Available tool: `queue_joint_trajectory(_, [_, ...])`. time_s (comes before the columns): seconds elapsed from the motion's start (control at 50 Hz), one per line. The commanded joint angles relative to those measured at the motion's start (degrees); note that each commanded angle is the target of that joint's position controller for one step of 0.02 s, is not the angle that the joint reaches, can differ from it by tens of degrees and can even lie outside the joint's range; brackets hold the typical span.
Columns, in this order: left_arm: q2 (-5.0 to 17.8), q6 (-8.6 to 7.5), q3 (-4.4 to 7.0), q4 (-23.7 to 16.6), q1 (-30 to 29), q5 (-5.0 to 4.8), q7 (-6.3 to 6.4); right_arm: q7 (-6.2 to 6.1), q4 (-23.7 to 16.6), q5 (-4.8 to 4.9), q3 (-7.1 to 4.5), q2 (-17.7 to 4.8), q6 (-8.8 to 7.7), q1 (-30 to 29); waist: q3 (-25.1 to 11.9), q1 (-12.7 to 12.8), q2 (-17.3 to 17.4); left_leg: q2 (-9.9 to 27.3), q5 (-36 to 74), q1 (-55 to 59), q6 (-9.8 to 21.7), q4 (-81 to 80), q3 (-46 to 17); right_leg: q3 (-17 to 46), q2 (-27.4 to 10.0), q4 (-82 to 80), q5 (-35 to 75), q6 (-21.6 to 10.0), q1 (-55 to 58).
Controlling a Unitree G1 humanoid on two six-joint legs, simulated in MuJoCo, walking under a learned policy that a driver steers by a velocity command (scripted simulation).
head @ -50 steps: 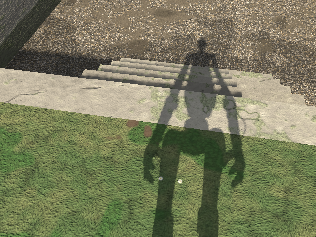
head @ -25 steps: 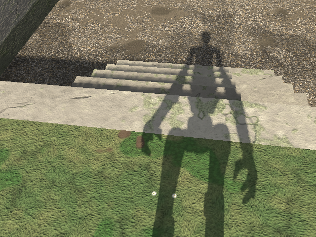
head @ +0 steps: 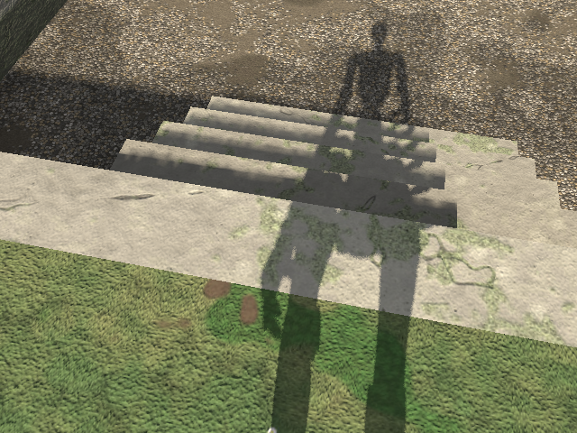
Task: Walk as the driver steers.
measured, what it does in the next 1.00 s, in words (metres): walks ahead: right foot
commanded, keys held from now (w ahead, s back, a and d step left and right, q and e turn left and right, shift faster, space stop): w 1.00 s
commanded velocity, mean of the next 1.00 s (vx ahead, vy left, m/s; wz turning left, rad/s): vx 0.50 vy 0.00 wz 0.00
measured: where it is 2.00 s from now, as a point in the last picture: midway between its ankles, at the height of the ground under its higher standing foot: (298, 218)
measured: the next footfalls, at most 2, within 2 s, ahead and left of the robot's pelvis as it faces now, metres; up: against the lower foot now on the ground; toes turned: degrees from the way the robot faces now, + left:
right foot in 0.50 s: +0.46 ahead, -0.11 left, +0.00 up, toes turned -4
left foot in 1.08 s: +0.76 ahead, +0.06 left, +0.00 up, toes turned +4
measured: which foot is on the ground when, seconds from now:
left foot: down 0.00-0.50, up 0.52-1.00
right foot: up 0.00-0.48, down 0.50-1.00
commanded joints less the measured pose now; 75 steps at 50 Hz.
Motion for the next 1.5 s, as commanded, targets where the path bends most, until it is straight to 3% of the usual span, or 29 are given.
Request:
queue_joint_trajectory(0.02, [7.04, -0.54, 1.85, -5.54, -0.79, 0.02, -0.38, -0.16, 3.39, 1.48, -3.33, -11.44, 0.79, 16.99, -11.02, -5.49, 4.49, 22.71, -18.24, 34.12, 11.02, -18.97, -37.61, 5.44, -1.72, 32.70, 4.05, -2.13, -34.65])
queue_joint_trajectory(0.06, [5.47, -0.55, 1.77, -6.19, -4.61, 0.77, -0.75, -0.01, 3.07, 1.39, -1.71, -5.75, -0.17, 12.03, -3.41, -2.52, 1.45, 17.56, -9.49, 20.76, 7.09, -22.86, -25.72, 5.07, -5.54, 25.53, 9.82, -1.99, -31.00])
queue_joint_trajectory(0.1, [3.48, 1.03, 1.57, -5.60, -2.53, 1.92, -1.41, -0.47, 4.68, 1.46, -0.77, -3.40, -0.96, 13.53, -2.47, 0.01, 2.77, 14.33, -2.34, 14.94, 5.21, -24.45, -18.89, 4.51, -6.81, 21.07, 10.75, -0.69, -25.97])
queue_joint_trajectory(0.18, [3.98, 2.54, 1.72, -8.53, -9.52, 2.02, -2.10, -0.67, 6.30, 1.56, -1.07, -6.25, -1.88, 18.55, -0.30, 0.01, 2.97, 12.73, 2.97, 15.39, 5.85, -27.16, -13.82, 2.17, -8.28, 14.53, 16.27, 1.50, -31.74])
queue_joint_trajectory(0.26, [4.21, 2.45, 1.43, -12.19, -19.72, 1.37, -2.32, -0.58, 6.79, 1.65, -0.59, -5.82, -1.67, 22.38, 1.48, -2.34, 3.07, 11.20, 7.80, 19.08, 5.11, -27.89, -10.74, 0.18, -8.28, 2.05, 23.94, 2.96, -35.72])
queue_joint_trajectory(0.4, [4.54, 1.65, 1.09, -16.12, -29.29, 1.04, -2.23, -1.34, 8.78, 1.02, -0.58, -6.74, -1.37, 28.24, 2.15, -5.06, 4.32, 13.89, 19.85, 31.07, 4.61, -23.70, -8.91, -1.99, -5.15, -11.51, 24.46, 0.67, -34.97])
queue_joint_trajectory(0.46, [5.70, 0.94, 1.80, -15.24, -24.12, 1.14, -1.71, -1.84, 8.80, 0.68, -1.03, -8.22, -1.05, 26.11, -0.36, -1.76, 5.01, 14.48, 36.90, 33.32, 2.88, -15.15, -7.20, -3.23, -1.82, -15.14, 17.71, -2.09, -25.99])
queue_joint_trajectory(0.5, [8.27, -0.05, 3.34, -9.60, -7.04, 1.99, -0.79, -1.70, 8.40, 1.00, -0.96, -8.15, -0.59, 24.57, -9.50, 5.27, 2.78, 11.01, 37.42, 27.09, 0.96, 5.01, -4.28, -3.21, -0.43, -19.72, 19.73, -4.84, -4.66])
queue_joint_trajectory(0.52, [13.80, -0.47, 4.80, -8.11, 2.07, 3.50, -0.11, -1.34, 6.31, 2.39, 0.01, -4.77, -0.61, 26.24, -17.25, 6.92, -4.48, 6.74, 16.11, 11.87, -0.92, 23.78, -1.56, 13.59, -14.68, -20.48, 15.09, -8.77, 11.95])
queue_joint_trajectory(0.54, [17.34, 0.08, 5.61, -7.88, 2.69, 2.96, -0.72, -0.96, 6.36, 3.58, 0.17, -1.96, -0.60, 31.99, -22.54, 4.02, -14.00, -3.47, -25.22, -4.21, -2.21, 40.81, -3.75, 39.08, -26.71, -28.04, 15.77, -15.67, 20.78])
queue_joint_trajectory(0.56, [14.49, 0.71, 5.16, -8.55, -2.82, 0.97, -1.05, -1.19, 6.08, 2.20, -1.05, -6.32, -0.24, 27.04, -16.78, 2.51, -5.10, 0.42, -20.95, -8.60, -1.25, 44.25, -10.30, 36.33, -23.47, -29.73, 11.00, -13.86, 14.98])
queue_joint_trajectory(0.58, [10.54, 0.55, 4.04, -9.42, -8.08, 0.67, -1.17, -0.99, 4.51, 1.84, -1.06, -6.03, -0.56, 22.09, -8.73, 1.12, -2.49, 2.77, -15.79, -9.97, -1.15, 42.42, -9.86, 27.61, -21.59, -31.10, 12.57, -11.96, 6.28])
queue_joint_trajectory(0.6, [7.69, 0.15, 3.24, -9.63, -10.83, 0.94, -1.30, -0.85, 4.12, 1.72, -0.94, -4.98, -0.65, 19.98, -5.41, -0.32, -0.79, 4.73, -12.24, -8.34, -1.18, 39.05, -9.68, 21.79, -18.69, -33.08, 17.06, -9.96, 0.33])
queue_joint_trajectory(0.64, [4.73, -0.41, 2.30, -8.28, -10.57, 0.72, -0.82, -0.28, 4.49, 0.37, -0.86, -3.34, 0.77, 21.41, -3.78, -3.15, -2.61, 6.42, -10.16, -3.56, -2.27, 34.79, -9.20, 14.11, -14.70, -35.12, 23.66, -7.30, -6.16])
queue_joint_trajectory(0.76, [6.98, -1.36, 2.36, -5.83, -2.82, 0.39, -0.21, 0.65, 1.08, 0.06, -0.89, -3.09, 2.99, 12.04, -0.53, -2.82, -2.54, 8.03, -1.87, -10.88, -5.03, 25.84, -6.13, 8.11, -12.44, -38.88, 30.38, -7.89, -5.33])
queue_joint_trajectory(0.96, [7.02, -0.47, 1.59, -3.31, 5.58, 0.94, 0.50, 0.73, -5.22, 0.94, 0.29, -2.65, 2.24, -4.36, 2.35, 1.16, -3.56, 4.79, 3.59, -11.66, -3.29, 3.73, -1.91, 4.24, -13.45, -35.72, 43.31, -7.79, 6.87])
queue_joint_trajectory(1.02, [8.37, -0.16, 1.85, -3.28, 3.54, 1.32, 0.97, 0.32, -4.93, 1.12, -0.26, -3.62, 1.53, -0.85, 0.70, -1.35, -3.75, 1.73, -2.23, -3.51, -0.65, -0.16, -0.88, 2.69, -14.27, -29.06, 58.84, -6.69, 8.87])
queue_joint_trajectory(1.06, [9.65, 0.22, 2.22, -3.44, 1.22, 0.82, 1.02, -0.55, -0.07, 0.72, -1.60, -5.54, 0.81, 14.00, -6.58, -7.72, -2.94, -1.60, -1.35, 13.78, 1.64, -5.66, 0.07, 0.35, -11.83, -12.45, 65.11, -4.71, 6.23])
queue_joint_trajectory(1.08, [8.59, 0.20, 1.86, -4.67, 0.87, 0.05, 0.75, -1.13, 2.44, -0.61, -2.87, -9.28, 0.34, 24.05, -12.81, -11.06, 0.44, 6.27, -2.49, 29.02, 4.30, -7.00, -8.58, -1.22, -9.33, 2.67, 49.79, -3.30, -4.76])
queue_joint_trajectory(1.1, [2.10, 0.20, 0.64, -6.32, 6.35, -1.59, 0.03, -1.29, 2.45, -1.44, -4.16, -15.27, 0.41, 27.97, -20.40, -8.12, 12.21, 24.17, -5.59, 45.53, 11.29, -10.77, -35.91, -3.10, 0.93, 24.90, 5.62, -0.34, -25.56])
queue_joint_trajectory(1.12, [7.64, 0.40, 2.22, -5.99, 4.77, -0.61, 0.04, -0.75, 2.49, 1.42, -4.11, -14.04, 1.44, 25.48, -20.68, -8.62, 7.79, 24.98, -11.15, 43.05, 13.54, -17.03, -45.30, 5.18, 2.62, 31.91, -2.72, -0.89, -32.57])
queue_joint_trajectory(1.14, [8.66, 0.29, 2.76, -7.78, -0.10, -0.14, 0.05, -0.77, 1.71, 1.73, -3.21, -11.00, 1.73, 19.13, -10.07, -5.81, 5.62, 23.00, -13.89, 35.11, 11.80, -18.10, -36.26, 5.90, -0.94, 32.39, 1.28, -1.26, -36.86])
queue_joint_trajectory(1.16, [8.24, -0.06, 2.69, -8.73, -3.61, 0.13, -0.18, -0.57, 1.07, 1.42, -2.24, -7.24, 1.41, 15.92, -5.31, -5.00, 2.64, 20.53, -10.77, 27.56, 9.93, -20.30, -30.33, 5.83, -2.86, 29.36, 5.12, -1.41, -36.04])
queue_joint_trajectory(1.2, [6.13, 1.18, 2.67, -8.44, -2.72, 1.29, -0.57, -1.05, 1.88, 1.34, -0.98, -3.56, 0.53, 14.51, -2.45, -0.87, 3.46, 15.22, -3.73, 17.78, 5.41, -22.46, -21.19, 5.91, -5.81, 22.12, 8.88, -0.49, -29.50])
queue_joint_trajectory(1.26, [4.24, 3.32, 2.61, -8.37, -2.70, 1.53, -1.07, -1.30, 3.55, 1.52, -1.05, -4.93, -0.76, 19.19, -2.16, 0.52, 3.48, 13.58, 6.27, 14.86, 5.15, -23.22, -16.28, 4.08, -6.09, 18.31, 11.27, 1.16, -27.57])
queue_joint_trajectory(1.3, [4.69, 4.17, 2.55, -10.43, -7.95, 1.48, -1.00, -1.38, 3.80, 2.03, -1.19, -6.19, -1.01, 21.18, -0.25, 0.17, 3.44, 13.27, 8.87, 15.49, 5.29, -24.55, -14.68, 3.20, -7.06, 13.95, 15.23, 1.97, -31.80])
queue_joint_trajectory(1.4, [4.09, 4.14, 1.56, -14.85, -19.52, 1.09, -1.80, -1.56, 3.85, 2.16, -0.71, -7.05, -0.75, 24.59, -0.16, -2.44, 4.18, 9.57, 23.28, 17.62, 1.65, -23.37, -8.17, -0.61, -4.65, -1.39, 26.51, 2.90, -29.64])
queue_joint_trajectory(1.46, [4.48, 4.55, 1.01, -15.53, -21.33, 0.84, -1.45, -1.22, 4.34, 1.82, -0.58, -7.03, -0.37, 25.78, -0.48, -2.80, 6.01, 9.24, 27.95, 17.34, 1.06, -21.74, -5.94, -2.43, -2.51, -3.51, 27.21, 2.21, -24.04])
queue_joint_trajectory(1.5, [7.35, 4.56, 2.05, -12.52, -14.46, 1.58, -0.82, -1.52, 4.19, 0.75, -0.86, -8.51, -0.36, 25.40, -3.91, -0.79, 7.32, 12.36, 34.19, 20.84, 2.42, -15.25, -5.64, -1.24, -2.50, 5.74, 30.48, -0.28, -21.00])
Keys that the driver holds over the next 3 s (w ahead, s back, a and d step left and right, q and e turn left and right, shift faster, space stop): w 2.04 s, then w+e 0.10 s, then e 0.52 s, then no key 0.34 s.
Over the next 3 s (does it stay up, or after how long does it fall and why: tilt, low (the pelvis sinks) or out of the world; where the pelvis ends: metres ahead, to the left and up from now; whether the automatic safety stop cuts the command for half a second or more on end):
stays up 1.20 -0.02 -0.17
